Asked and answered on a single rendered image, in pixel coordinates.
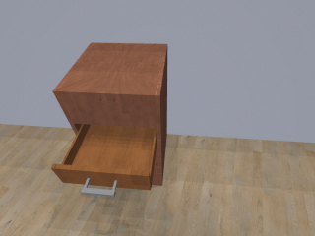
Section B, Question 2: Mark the cabinet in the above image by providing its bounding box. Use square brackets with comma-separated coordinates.
[53, 42, 168, 186]

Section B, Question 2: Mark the drawer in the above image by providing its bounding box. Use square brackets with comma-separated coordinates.
[51, 124, 158, 191]

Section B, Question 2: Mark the handle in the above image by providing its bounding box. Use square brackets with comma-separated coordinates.
[81, 178, 118, 198]

